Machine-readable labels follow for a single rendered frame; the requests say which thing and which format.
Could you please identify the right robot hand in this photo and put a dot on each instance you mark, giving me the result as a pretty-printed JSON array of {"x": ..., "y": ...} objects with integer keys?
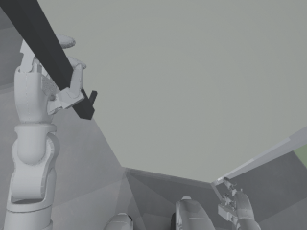
[{"x": 238, "y": 207}]

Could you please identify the left robot hand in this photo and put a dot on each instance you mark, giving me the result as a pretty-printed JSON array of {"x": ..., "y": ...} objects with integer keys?
[{"x": 33, "y": 86}]

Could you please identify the robot left forearm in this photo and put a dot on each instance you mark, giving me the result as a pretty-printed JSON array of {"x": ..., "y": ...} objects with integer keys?
[{"x": 33, "y": 182}]

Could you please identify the left robot thigh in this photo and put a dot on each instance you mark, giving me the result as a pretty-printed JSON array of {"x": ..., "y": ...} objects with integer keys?
[{"x": 119, "y": 222}]

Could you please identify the fridge door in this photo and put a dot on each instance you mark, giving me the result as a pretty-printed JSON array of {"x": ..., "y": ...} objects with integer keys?
[{"x": 189, "y": 88}]

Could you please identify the handle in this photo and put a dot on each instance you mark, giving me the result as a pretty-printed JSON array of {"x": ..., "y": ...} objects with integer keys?
[{"x": 29, "y": 19}]

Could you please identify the robot right forearm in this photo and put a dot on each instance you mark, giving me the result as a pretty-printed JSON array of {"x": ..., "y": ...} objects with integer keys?
[{"x": 247, "y": 224}]

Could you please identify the robot right shin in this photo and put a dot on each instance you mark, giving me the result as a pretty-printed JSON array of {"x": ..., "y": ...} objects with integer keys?
[{"x": 179, "y": 227}]

